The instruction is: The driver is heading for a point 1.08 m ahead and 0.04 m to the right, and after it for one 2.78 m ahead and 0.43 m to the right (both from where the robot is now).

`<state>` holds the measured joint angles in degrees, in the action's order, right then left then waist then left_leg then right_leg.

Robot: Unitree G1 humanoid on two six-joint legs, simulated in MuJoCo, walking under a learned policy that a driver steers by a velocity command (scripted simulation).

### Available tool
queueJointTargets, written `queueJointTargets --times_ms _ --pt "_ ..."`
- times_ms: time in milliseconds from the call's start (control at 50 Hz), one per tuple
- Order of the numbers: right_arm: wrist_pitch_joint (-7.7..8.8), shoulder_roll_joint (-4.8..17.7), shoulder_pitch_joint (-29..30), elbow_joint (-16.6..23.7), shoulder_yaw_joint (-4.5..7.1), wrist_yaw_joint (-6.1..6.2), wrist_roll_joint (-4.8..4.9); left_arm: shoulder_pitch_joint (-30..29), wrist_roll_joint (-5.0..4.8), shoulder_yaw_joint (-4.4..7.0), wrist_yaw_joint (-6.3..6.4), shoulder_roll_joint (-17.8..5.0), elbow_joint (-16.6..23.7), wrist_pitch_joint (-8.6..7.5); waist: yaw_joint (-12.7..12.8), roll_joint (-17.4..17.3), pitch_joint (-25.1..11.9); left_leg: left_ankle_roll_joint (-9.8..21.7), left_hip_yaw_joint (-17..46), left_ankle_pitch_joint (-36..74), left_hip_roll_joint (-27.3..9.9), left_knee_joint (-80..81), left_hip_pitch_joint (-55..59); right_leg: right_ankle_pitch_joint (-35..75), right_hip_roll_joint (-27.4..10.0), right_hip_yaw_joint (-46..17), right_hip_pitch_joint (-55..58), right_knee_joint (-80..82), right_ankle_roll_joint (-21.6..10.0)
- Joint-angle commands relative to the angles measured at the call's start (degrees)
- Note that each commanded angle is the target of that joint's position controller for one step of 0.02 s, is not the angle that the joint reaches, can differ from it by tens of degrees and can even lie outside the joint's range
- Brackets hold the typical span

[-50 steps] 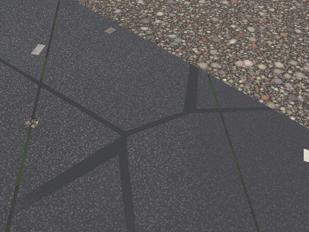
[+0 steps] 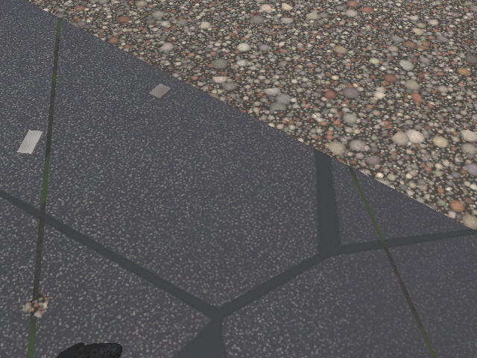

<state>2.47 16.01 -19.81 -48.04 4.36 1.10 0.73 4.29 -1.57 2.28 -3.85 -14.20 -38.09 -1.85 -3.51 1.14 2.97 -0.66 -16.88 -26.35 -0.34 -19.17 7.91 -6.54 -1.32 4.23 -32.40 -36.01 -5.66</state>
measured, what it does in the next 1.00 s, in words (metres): walks ahead: right foot, then left foot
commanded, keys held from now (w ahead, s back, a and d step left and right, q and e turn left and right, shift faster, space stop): w+e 0.26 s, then w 0.18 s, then w+q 0.56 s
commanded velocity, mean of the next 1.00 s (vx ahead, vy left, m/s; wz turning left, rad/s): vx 0.50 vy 0.00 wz -0.07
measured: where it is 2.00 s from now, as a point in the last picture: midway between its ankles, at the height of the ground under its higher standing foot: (222, 177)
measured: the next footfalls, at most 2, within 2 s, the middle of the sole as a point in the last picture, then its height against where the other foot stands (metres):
right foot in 0.02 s outside the picture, level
left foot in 0.50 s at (210, 344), level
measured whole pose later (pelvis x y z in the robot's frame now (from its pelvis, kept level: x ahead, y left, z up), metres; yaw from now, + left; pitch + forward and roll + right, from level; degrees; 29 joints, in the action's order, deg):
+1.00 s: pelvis +0.57 -0.05 +0.01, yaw -1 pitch +2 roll -1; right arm 1.6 17.2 -25.0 -45.2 3.7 1.0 1.5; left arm 1.1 0.3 1.9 -0.7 -14.7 -36.1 -7.0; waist -5.4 -0.8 0.1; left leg 2.6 12.8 -26.4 4.9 -35.3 -6.9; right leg -3.6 2.2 -3.0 -24.0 -26.8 -0.4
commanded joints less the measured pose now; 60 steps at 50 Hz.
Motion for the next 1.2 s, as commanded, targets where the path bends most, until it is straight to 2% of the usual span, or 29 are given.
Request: queueJointTargets --times_ms 20,40,60,80,100,120,140,220,300,400,460,480,500,520,540,560,600,680,780,880,940,960,980,1000,1020,1040,1080,1120,1200 --pt "0.15 12.1 4.0 4.8 2.41 0.84 0.80 19.2 -0.10 6.06 1.35 -13.6 0.3 0.31 14.4 -4.2 -11.7 3.9 2.9 64.0 -12.1 -32.3 -12.6 -0.6 4.5 -1.4 29.8 5.4 -6.0" --pt "1.36 3.7 -0.4 7.6 0.00 0.13 -1.64 20.7 -0.16 7.20 2.41 -19.6 -0.4 0.48 9.0 10.8 -15.6 0.0 4.9 9.2 -2.0 -54.0 -38.5 -3.5 -10.1 -28.7 50.3 6.3 -14.4" --pt "3.95 4.5 1.1 9.1 -0.79 -0.70 -0.54 20.6 0.46 6.37 2.06 -18.4 1.8 -0.73 9.3 8.7 -25.4 -0.3 20.0 -8.8 4.7 -65.1 -48.9 -9.7 -18.3 -54.5 57.8 16.2 -22.2" --pt "5.42 8.2 7.7 10.9 0.21 -1.44 1.57 19.2 0.87 5.29 1.86 -14.3 1.5 -1.51 11.3 3.8 -19.4 1.0 24.2 -3.7 0.9 -64.2 -54.2 -8.4 -16.7 -47.0 54.3 19.0 -18.2" --pt "6.14 8.0 9.2 11.7 -0.15 -1.49 1.78 16.0 0.51 4.69 1.84 -12.2 1.5 -2.00 8.8 0.4 -12.2 2.0 23.6 1.4 -1.7 -58.6 -53.8 -4.5 -14.2 -38.6 45.7 19.2 -15.7" --pt "6.26 7.6 9.0 11.0 -0.05 -1.08 0.40 12.0 0.28 4.20 1.85 -10.6 2.0 -2.19 5.8 -3.0 -8.0 1.7 22.9 4.1 -3.8 -53.0 -50.9 1.3 -11.4 -32.8 37.4 19.4 -13.5" --pt "5.73 8.4 8.2 10.6 0.44 -0.92 -0.67 9.5 0.71 3.56 2.11 -8.7 2.9 -2.31 4.0 -2.2 -6.4 1.1 23.0 6.3 -5.2 -49.5 -46.9 6.5 -9.5 -28.8 31.8 20.6 -12.7" --pt "3.35 6.0 8.2 11.1 -0.19 -0.97 -1.77 9.2 0.77 3.87 3.41 -10.5 2.7 -2.44 2.3 -0.3 -4.2 -2.8 20.4 11.2 -5.3 -39.6 -42.1 15.1 -6.5 -22.0 20.4 23.2 -12.3" --pt "3.30 3.4 17.0 12.9 -1.62 -1.37 -1.41 11.8 0.42 3.98 4.57 -11.4 1.2 -1.64 6.0 3.1 -3.0 -4.2 18.5 27.8 -2.3 -20.1 -37.4 7.9 -2.1 -16.1 16.1 22.0 -7.9" --pt "4.46 5.9 21.6 14.1 -0.89 -2.64 -0.36 16.7 0.28 3.62 4.38 -10.9 -1.4 -1.48 8.5 4.7 -2.5 -1.6 20.0 30.3 -1.4 -11.1 -36.1 1.0 -7.0 -21.7 23.4 18.1 -6.3" --pt "4.93 7.7 16.4 13.1 0.18 -2.75 -0.29 15.0 0.67 3.74 4.36 -11.2 -1.8 -1.07 4.9 6.6 -2.6 2.0 18.4 24.0 -0.8 -8.6 -32.0 8.3 -8.9 -23.1 27.5 13.2 -4.6" --pt "5.04 9.2 10.9 11.4 1.06 -2.51 -0.59 14.7 0.94 3.31 4.28 -9.9 -1.6 -1.00 2.4 5.8 -5.7 3.8 17.3 23.8 -0.1 -7.6 -24.9 16.5 -6.2 -20.7 27.7 6.4 -3.3" --pt "5.15 11.5 2.6 10.3 1.70 -2.33 -1.19 15.3 1.70 2.29 4.34 -7.7 -0.8 -0.92 -0.9 1.5 -13.5 7.5 24.5 25.1 -6.6 -9.1 -12.0 13.1 -3.1 -16.9 23.1 -7.8 -1.3" --pt "4.63 17.1 -2.8 8.7 3.14 -2.64 -1.76 23.4 0.75 1.26 4.43 -4.4 -0.3 -1.70 1.5 -15.5 -20.5 17.7 50.3 15.4 -17.8 -4.3 6.8 -7.5 5.8 -10.3 3.6 -29.3 4.0" --pt "4.35 13.0 -4.2 7.8 2.21 -3.52 0.10 22.8 0.59 1.28 4.31 -7.1 -0.4 -2.31 0.5 -17.5 -19.7 19.7 65.3 -0.1 -20.3 3.9 9.6 -25.3 5.6 -12.5 -7.4 -35.9 4.7" --pt "4.01 9.4 -0.5 8.5 1.11 -3.45 0.72 16.2 -0.18 2.27 4.09 -10.8 0.5 -2.65 -0.3 -10.6 -10.8 17.1 59.2 -4.5 -19.0 4.4 3.4 -21.2 2.0 -12.9 -12.2 -38.8 4.2" --pt "3.07 7.6 3.7 9.5 0.32 -3.22 -0.38 8.2 1.40 1.99 4.02 -9.7 2.5 -3.59 0.7 -3.1 -2.9 15.2 47.1 6.5 -13.8 5.5 -9.3 -14.3 -1.4 -10.3 -11.0 -33.1 3.9" --pt "2.93 6.9 3.7 9.2 -0.01 -2.19 -0.23 9.1 2.61 1.64 4.01 -6.8 2.7 -3.76 3.3 -7.0 -4.2 15.3 38.3 22.8 -8.9 7.5 -15.3 -9.8 -2.7 -8.5 -4.1 -20.6 6.4" --pt "1.85 9.9 0.1 7.3 1.05 -0.59 0.63 -0.7 2.12 0.43 3.73 -4.4 4.5 -4.12 0.4 -6.1 -2.8 13.6 33.6 25.7 -6.5 7.1 -19.5 4.1 0.0 -7.7 0.9 -1.3 9.0" --pt "0.44 9.7 -4.0 5.9 1.15 0.02 1.16 -6.8 1.13 1.04 2.80 -6.1 5.8 -5.17 -1.0 -6.6 -2.6 12.1 38.3 22.3 -7.5 2.9 -17.3 6.9 2.5 -9.1 6.3 7.7 8.4" --pt "-0.21 9.4 -2.2 6.4 1.30 0.20 1.09 -2.2 0.93 2.25 2.92 -8.2 4.7 -5.77 2.7 -8.0 -3.8 10.2 41.0 23.6 -7.1 -2.5 -16.7 3.7 2.3 -8.7 15.0 12.2 5.7" --pt "-0.16 7.9 -1.4 7.0 0.82 0.07 0.80 2.8 1.35 3.10 3.36 -9.7 3.6 -5.90 5.4 -7.5 -7.0 8.5 39.3 25.5 -4.6 -8.3 -19.1 3.5 0.4 -9.3 23.8 13.2 3.9" --pt "0.14 4.8 -0.4 8.4 -0.31 -0.18 -0.04 11.6 2.16 4.06 3.97 -12.8 2.8 -5.89 9.5 -2.4 -14.4 6.5 34.9 19.6 -1.4 -23.0 -25.8 0.7 -8.8 -17.4 37.6 11.8 0.0" --pt "0.71 1.0 -7.4 10.0 -1.47 -0.04 0.99 16.5 2.63 5.02 3.99 -16.7 1.2 -4.85 7.0 13.4 -20.8 3.0 26.6 -4.6 6.2 -39.9 -44.2 -9.0 -21.2 -40.0 53.6 14.9 -8.6" --pt "0.85 6.1 -8.3 9.3 -0.68 0.03 1.77 16.6 1.41 4.40 3.60 -12.9 0.7 -4.47 7.2 13.4 -17.8 2.2 26.4 -7.4 1.7 -49.2 -52.4 -19.9 -23.5 -48.2 51.7 17.5 -9.9" --pt "0.53 9.2 -3.4 9.3 0.28 -0.05 1.65 14.3 1.23 3.39 3.70 -9.1 1.1 -4.31 8.2 7.6 -10.5 1.6 26.5 -2.0 -0.4 -52.4 -54.3 -19.1 -20.6 -40.0 45.5 18.5 -7.7" --pt "0.19 8.3 1.7 10.4 0.58 -0.26 0.52 9.8 1.91 2.51 3.58 -6.7 0.7 -3.99 6.5 3.4 -3.8 0.8 24.6 5.1 -3.3 -50.3 -52.1 -6.7 -15.6 -27.2 34.6 21.0 -5.4" --pt "-0.46 6.3 2.2 11.2 0.51 -0.93 0.90 8.0 2.28 2.24 3.57 -5.8 0.0 -4.22 4.6 5.4 -2.0 0.5 23.6 7.9 -5.3 -47.9 -48.8 -0.1 -13.0 -19.5 28.6 23.9 -4.6" --pt "-1.10 3.7 5.9 13.5 -0.34 -1.54 0.43 8.2 1.79 3.32 3.62 -8.7 -2.2 -4.80 4.3 3.7 -1.1 -1.0 22.3 13.5 -6.5 -40.6 -49.7 8.1 -13.6 -11.6 26.6 27.2 -6.2"
Velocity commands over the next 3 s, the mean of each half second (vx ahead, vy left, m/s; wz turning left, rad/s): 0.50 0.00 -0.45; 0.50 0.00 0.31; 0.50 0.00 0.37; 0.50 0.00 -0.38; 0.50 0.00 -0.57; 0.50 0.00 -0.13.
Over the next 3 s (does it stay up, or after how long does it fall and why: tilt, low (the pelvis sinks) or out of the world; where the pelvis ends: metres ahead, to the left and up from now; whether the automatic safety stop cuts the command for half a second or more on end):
stays up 1.62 -0.15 -0.02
